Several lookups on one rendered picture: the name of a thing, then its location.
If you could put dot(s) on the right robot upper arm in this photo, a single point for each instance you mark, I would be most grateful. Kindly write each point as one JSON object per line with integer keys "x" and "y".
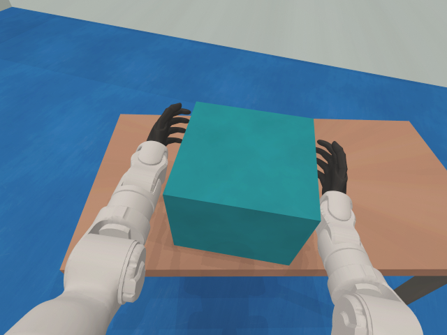
{"x": 358, "y": 314}

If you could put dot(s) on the left robot forearm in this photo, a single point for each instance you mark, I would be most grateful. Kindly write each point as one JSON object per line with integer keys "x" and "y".
{"x": 134, "y": 200}

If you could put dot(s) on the left robot upper arm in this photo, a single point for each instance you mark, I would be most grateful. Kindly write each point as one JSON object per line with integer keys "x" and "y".
{"x": 105, "y": 272}

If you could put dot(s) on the carton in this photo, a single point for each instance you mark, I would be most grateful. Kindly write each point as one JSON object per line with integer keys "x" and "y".
{"x": 244, "y": 183}

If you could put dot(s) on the right robot forearm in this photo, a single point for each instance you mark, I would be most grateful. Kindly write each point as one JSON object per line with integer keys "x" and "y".
{"x": 344, "y": 258}

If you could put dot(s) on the robot left hand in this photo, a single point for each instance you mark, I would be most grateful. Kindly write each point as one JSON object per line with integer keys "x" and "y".
{"x": 162, "y": 128}

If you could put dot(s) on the table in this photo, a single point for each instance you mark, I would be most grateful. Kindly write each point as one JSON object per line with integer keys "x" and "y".
{"x": 397, "y": 185}

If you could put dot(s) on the robot right hand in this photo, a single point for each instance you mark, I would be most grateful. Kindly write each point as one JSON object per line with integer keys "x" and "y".
{"x": 334, "y": 177}

